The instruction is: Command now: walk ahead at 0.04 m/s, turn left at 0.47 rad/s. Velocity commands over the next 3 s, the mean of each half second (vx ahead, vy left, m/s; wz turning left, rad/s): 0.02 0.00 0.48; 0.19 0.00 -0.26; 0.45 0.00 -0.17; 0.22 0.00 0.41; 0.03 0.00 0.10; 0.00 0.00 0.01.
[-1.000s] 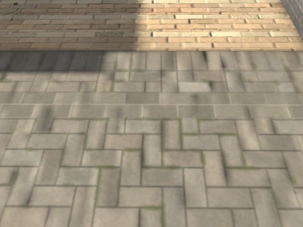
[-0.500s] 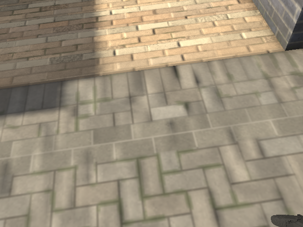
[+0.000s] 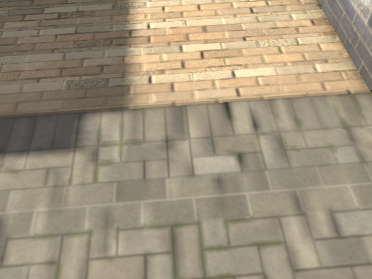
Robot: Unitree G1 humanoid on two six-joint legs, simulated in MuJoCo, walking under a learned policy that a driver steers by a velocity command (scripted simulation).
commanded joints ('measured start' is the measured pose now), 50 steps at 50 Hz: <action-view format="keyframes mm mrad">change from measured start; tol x32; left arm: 1 126 121 43 -36 5 -25 -5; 50 120 113 42 5 -26 -8 -61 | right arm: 1 -43 -128 -31 -83 11 4 -13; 50 -18 -153 -51 21 21 -85 33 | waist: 1 68 97 -146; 3 40 -307 -96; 21 22 -191 -130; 24 28 249 -200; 50 92 27 -48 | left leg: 1 -15 163 -257 -90 -290 92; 8 -249 51 48 758 -330 -111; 19 2 103 208 230 -303 -82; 24 416 514 -249 -73 574 290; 36 361 435 -124 -307 -425 225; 50 160 358 268 -108 -259 101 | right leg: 1 229 -56 3 -211 98 -55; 3 180 -412 412 -366 177 -272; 20 263 -332 -42 -183 533 -233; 25 -186 -120 -72 430 -352 37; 40 -311 -149 -48 250 -74 -19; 50 195 -43 -230 -39 34 -116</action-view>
